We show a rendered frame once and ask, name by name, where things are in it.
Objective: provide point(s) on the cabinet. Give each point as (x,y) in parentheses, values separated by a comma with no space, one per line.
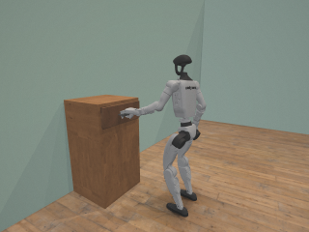
(105,164)

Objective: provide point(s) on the robot left forearm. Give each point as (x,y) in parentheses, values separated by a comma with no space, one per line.
(150,109)

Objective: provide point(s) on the left robot hand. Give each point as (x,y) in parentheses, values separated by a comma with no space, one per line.
(128,111)

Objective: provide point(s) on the robot right forearm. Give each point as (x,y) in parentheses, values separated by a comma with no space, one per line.
(197,117)

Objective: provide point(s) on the left robot thigh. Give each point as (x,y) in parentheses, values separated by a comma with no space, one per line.
(174,143)

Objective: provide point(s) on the left robot shin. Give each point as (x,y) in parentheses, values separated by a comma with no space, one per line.
(173,185)

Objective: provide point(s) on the drawer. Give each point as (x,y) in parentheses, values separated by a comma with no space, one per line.
(109,115)

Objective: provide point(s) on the left robot upper arm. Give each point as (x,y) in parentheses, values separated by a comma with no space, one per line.
(170,87)

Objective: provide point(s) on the right robot upper arm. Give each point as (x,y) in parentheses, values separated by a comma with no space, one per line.
(199,97)

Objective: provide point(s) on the handle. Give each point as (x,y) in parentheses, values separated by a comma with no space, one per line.
(124,114)

